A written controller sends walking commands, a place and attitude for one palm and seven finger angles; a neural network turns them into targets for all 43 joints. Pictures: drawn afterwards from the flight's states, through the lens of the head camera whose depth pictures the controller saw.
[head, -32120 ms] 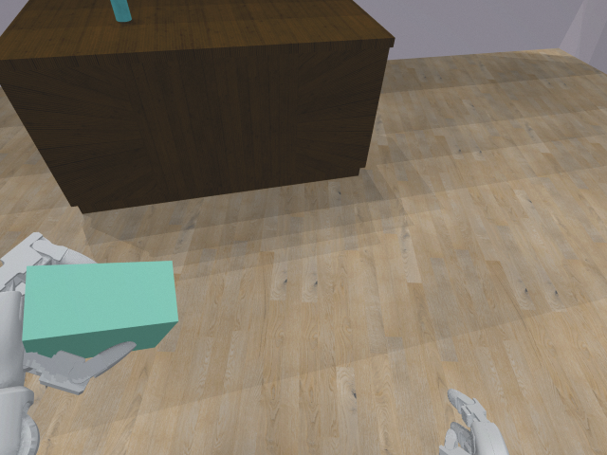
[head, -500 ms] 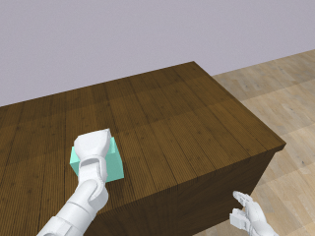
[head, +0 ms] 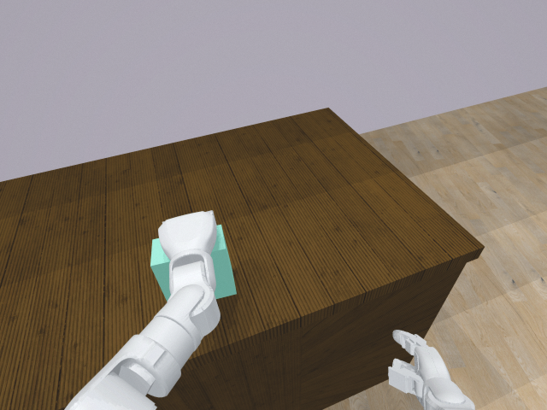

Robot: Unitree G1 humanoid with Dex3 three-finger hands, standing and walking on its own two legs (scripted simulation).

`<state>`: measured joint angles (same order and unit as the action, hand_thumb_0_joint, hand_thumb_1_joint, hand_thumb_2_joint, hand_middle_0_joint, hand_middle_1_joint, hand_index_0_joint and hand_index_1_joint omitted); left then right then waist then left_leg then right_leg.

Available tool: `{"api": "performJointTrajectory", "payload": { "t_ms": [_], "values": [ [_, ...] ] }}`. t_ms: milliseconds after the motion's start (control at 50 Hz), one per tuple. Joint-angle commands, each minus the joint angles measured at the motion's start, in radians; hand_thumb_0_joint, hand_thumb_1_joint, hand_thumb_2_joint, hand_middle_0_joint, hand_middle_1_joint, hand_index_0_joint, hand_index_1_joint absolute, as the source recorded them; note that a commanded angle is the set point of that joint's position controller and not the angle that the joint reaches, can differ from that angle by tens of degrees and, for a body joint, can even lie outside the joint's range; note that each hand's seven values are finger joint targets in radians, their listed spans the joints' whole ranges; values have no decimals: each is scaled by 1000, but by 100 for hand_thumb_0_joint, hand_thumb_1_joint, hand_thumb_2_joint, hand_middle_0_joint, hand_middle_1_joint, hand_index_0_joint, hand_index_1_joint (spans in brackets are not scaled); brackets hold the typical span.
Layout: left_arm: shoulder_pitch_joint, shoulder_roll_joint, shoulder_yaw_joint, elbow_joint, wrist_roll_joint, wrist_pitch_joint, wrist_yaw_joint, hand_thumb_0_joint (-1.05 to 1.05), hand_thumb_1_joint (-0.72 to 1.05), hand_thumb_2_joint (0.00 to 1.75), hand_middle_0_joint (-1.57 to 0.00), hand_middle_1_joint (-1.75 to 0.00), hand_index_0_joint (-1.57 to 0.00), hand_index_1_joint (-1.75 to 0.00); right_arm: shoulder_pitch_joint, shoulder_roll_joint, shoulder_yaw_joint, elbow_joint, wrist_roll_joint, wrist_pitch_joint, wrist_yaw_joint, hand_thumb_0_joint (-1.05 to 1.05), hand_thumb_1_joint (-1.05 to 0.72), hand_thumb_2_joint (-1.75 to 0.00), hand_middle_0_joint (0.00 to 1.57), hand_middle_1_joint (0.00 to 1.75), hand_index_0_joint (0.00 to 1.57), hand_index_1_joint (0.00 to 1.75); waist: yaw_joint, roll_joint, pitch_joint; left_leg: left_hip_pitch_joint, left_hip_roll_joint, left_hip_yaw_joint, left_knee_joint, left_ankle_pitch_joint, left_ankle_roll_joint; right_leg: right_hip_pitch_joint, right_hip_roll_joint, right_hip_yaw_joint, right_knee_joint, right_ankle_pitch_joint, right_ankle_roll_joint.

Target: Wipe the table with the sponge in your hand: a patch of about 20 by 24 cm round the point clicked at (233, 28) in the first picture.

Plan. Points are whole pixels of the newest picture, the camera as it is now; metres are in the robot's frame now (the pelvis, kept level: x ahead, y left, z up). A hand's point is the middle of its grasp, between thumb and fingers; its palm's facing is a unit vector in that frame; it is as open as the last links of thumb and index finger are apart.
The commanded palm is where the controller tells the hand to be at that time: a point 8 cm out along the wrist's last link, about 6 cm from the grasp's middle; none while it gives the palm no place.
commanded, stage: wipe forward along the third lane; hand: left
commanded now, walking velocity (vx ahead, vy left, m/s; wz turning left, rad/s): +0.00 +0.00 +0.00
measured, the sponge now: (198, 274) +0.34 +0.18 +0.00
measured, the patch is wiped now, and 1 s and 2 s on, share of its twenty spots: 0.80 0.90 0.95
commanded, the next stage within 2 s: wipe back along the third lane in 1.48 s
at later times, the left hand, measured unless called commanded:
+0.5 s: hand (201, 238) +0.38 +0.18 +0.05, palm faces -0.06 -0.02 -1.00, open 10.3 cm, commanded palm +0.36 +0.19 +0.07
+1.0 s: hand (195, 219) +0.43 +0.21 +0.05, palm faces -0.08 +0.00 -1.00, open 10.3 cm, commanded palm +0.41 +0.21 +0.08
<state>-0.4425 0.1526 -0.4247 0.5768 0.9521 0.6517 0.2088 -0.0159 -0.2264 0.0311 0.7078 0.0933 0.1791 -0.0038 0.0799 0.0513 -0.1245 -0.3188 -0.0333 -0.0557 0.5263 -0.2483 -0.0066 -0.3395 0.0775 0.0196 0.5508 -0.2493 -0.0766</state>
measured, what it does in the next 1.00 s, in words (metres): stands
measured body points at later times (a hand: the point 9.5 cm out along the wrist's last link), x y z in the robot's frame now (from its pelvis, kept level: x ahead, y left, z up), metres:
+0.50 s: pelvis -0.01 -0.01 +0.00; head -0.01 -0.04 +0.45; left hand +0.38 +0.18 +0.10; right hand +0.16 -0.25 -0.12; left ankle +0.02 +0.13 -0.73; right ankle +0.02 -0.07 -0.73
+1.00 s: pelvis -0.01 +0.00 +0.00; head +0.02 -0.02 +0.44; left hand +0.43 +0.20 +0.10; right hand +0.11 -0.26 -0.13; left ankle +0.02 +0.13 -0.73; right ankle +0.02 -0.07 -0.73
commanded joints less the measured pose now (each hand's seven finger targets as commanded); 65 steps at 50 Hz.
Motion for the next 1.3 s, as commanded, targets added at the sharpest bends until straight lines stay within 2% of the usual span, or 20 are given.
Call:
{"api": "performJointTrajectory", "payload": {
  "t_ms": [0,40,60,200,340,380,400,460,500,520,560,600,640,700,760,900,980,1060,1220,1280],
  "values": [
    [-327,71,83,-59,-12,-39,16,0,10,130,-120,-160,-120,-160,-203,-108,-31,-158,2,-44,-21,0,-90,-90,20,30,20,30,-39,-189,-141,-15,-15,23,-53,19,41,95,-55,103,-134,102,14],
    [-370,64,67,-7,5,-39,11,0,10,130,-120,-160,-120,-160,-194,-111,-28,-150,3,-42,-32,0,-90,-90,20,30,20,30,-55,-171,-105,-29,-16,22,-56,-16,38,51,-56,110,-146,44,14],
    [-384,104,116,13,5,-45,14,0,10,130,-120,-160,-120,-160,-186,-113,-30,-144,2,-43,-37,0,-90,-90,20,30,20,30,-49,-160,-104,-34,-16,19,-60,-23,39,47,-53,118,-152,29,11],
    [-383,90,115,107,12,-63,27,0,10,130,-120,-160,-120,-160,-136,-112,-34,-147,0,-41,-47,0,-90,-90,20,30,20,30,-51,-139,-177,-51,-16,30,-45,-2,36,66,-58,106,-130,72,14],
    [-409,109,141,211,11,-83,46,0,10,130,-120,-160,-120,-160,-94,-121,-37,-135,-3,-46,-55,0,-90,-90,20,30,20,30,-69,-202,-166,-106,-14,30,-33,-20,40,55,-63,115,-130,84,25],
    [-450,131,157,224,13,-98,53,0,10,130,-120,-160,-120,-160,-80,-124,-40,-132,-5,-48,-58,0,-90,-90,20,30,20,30,-78,-204,-162,-114,-12,28,-31,-24,42,45,-62,113,-127,75,28],
    [-428,134,164,239,15,-99,58,0,10,130,-120,-160,-120,-160,-73,-124,-40,-132,-6,-50,-57,0,-90,-90,20,30,20,30,-68,-185,-176,-122,-14,32,-28,-27,40,51,-64,116,-124,73,27],
    [-506,150,174,261,12,-111,62,0,10,130,-120,-160,-120,-160,-63,-121,-39,-126,-4,-54,-60,0,-90,-90,20,30,20,30,-85,-175,-169,-130,-8,30,-31,-40,42,31,-64,110,-128,45,30],
    [-516,204,200,307,23,-118,69,0,10,130,-120,-160,-120,-160,-46,-129,-38,-115,-8,-55,-66,0,-90,-90,20,30,20,30,-90,-180,-147,-150,-9,32,-26,-62,42,16,-67,123,-138,-7,35],
    [-521,202,200,319,22,-120,71,0,10,130,-120,-160,-120,-160,-42,-127,-38,-114,-9,-57,-67,0,-90,-90,20,30,20,30,-89,-172,-149,-155,-10,37,-25,-68,42,16,-70,124,-144,-24,37],
    [-558,237,228,329,27,-135,75,0,10,130,-120,-160,-120,-160,-28,-129,-40,-111,-9,-61,-67,0,-90,-90,20,30,20,30,-91,-163,-179,-159,-6,30,-25,-56,42,24,-68,118,-129,-4,35],
    [-552,233,219,357,31,-140,81,0,10,130,-120,-160,-120,-160,-13,-128,-40,-109,-11,-64,-68,0,-90,-90,20,30,20,30,-93,-145,-180,-163,-5,38,-20,-61,43,17,-69,120,-132,-10,37],
    [-557,236,219,389,35,-144,83,0,10,130,-120,-160,-120,-160,2,-129,-41,-103,-11,-67,-66,0,-90,-90,20,30,20,30,-100,-163,-185,-174,-3,39,-17,-64,43,21,-71,128,-136,-2,40],
    [-582,289,255,407,26,-156,88,0,10,130,-120,-160,-120,-160,21,-136,-42,-101,-12,-73,-68,0,-90,-90,20,30,20,30,-103,-181,-212,-195,-3,39,-11,-59,46,48,-74,133,-131,18,47],
    [-595,291,264,414,27,-166,92,0,10,130,-120,-160,-120,-160,30,-136,-43,-97,-11,-78,-63,0,-90,-90,20,30,20,30,-104,-160,-230,-198,-1,37,-13,-31,45,59,-73,126,-117,89,43],
    [-650,320,259,463,39,-174,94,0,10,130,-120,-160,-120,-160,68,-145,-42,-83,-13,-88,-61,0,-90,-90,20,30,20,30,-129,-135,-201,-210,3,42,-12,-53,49,19,-71,121,-131,47,48],
    [-699,361,278,487,47,-185,96,0,10,130,-120,-160,-120,-160,94,-152,-46,-68,-16,-97,-61,0,-90,-90,20,30,20,30,-139,-134,-225,-214,6,40,-4,-42,51,19,-69,112,-120,73,50],
    [-702,356,293,505,33,-196,96,0,10,130,-120,-160,-120,-160,112,-151,-50,-65,-16,-107,-57,0,-90,-90,20,30,20,30,-135,-147,-286,-213,8,44,0,-6,50,53,-68,105,-103,151,51],
    [-763,362,278,559,62,-202,98,0,10,130,-120,-160,-120,-160,156,-160,-52,-45,-21,-111,-49,0,-90,-90,20,30,20,30,-168,-131,-256,-214,16,42,9,8,51,-7,-63,78,-94,175,51],
    [-771,347,278,562,63,-211,102,0,10,130,-120,-160,-120,-160,173,-159,-57,-39,-27,-116,-46,0,-90,-90,20,30,20,30,-166,-100,-287,-189,19,40,16,43,52,-19,-57,60,-81,199,46]
  ]
}}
